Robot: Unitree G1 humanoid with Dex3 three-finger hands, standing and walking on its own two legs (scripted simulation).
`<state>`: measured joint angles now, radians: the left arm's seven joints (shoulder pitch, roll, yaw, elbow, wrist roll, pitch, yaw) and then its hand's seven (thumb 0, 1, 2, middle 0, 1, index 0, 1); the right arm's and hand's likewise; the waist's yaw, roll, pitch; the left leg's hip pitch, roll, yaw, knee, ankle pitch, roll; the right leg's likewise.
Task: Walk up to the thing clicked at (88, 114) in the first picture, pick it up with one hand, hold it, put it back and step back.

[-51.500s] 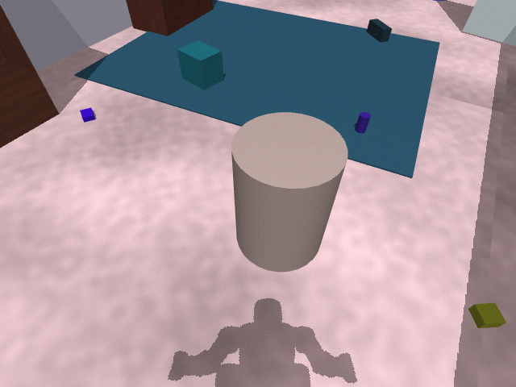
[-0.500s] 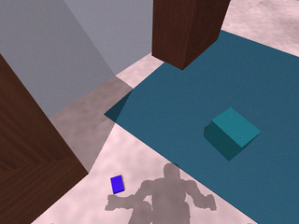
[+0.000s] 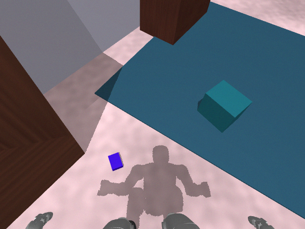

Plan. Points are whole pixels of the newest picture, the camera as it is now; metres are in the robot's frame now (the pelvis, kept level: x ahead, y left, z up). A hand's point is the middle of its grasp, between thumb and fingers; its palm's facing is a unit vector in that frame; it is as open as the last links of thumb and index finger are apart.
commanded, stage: step back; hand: left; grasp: from above
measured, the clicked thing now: (115, 161) +0.52 +0.19 -0.75
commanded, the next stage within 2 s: none
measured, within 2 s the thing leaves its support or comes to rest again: neither
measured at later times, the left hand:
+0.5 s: hand out of the picture -0.01 +0.26 -0.15, palm faces +0.03 -0.93 -0.36, open 7.4 cm
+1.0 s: hand out of the picture -0.24 +0.22 -0.14, palm faces -0.02 -0.92 -0.40, open 7.4 cm
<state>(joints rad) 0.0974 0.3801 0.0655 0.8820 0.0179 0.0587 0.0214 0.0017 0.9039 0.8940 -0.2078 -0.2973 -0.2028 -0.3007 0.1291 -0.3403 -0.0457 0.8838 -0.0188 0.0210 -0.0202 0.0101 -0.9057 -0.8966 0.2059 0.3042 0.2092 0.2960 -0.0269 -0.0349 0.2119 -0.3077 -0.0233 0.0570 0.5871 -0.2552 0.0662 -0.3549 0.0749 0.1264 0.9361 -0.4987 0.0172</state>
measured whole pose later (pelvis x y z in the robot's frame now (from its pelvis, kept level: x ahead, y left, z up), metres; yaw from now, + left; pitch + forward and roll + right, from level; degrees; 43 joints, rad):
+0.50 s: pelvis -0.14 +0.00 -0.01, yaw +2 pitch -3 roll +2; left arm 0.09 0.40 0.08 0.77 0.02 0.06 0.01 0.00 0.90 0.89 -0.21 -0.30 -0.20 -0.30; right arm 0.17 -0.37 -0.05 0.90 -0.03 0.03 -0.01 0.01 -0.91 -0.90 0.20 0.30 0.21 0.30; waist 0.01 -0.10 0.21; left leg -0.21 -0.08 -0.01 0.61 -0.35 0.02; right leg -0.43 -0.03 0.07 0.68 -0.25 0.00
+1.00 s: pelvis -0.31 -0.04 +0.00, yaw -2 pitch -3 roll +1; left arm 0.23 0.36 0.08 0.85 0.05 0.05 -0.02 0.00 0.90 0.89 -0.21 -0.30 -0.20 -0.30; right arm 0.14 -0.40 -0.06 0.84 -0.01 0.06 -0.02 0.01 -0.91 -0.90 0.20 0.30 0.21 0.30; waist 0.04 0.01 0.14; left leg -0.52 -0.08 -0.11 1.03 -0.46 0.00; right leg -0.28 0.00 0.06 0.65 -0.32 -0.01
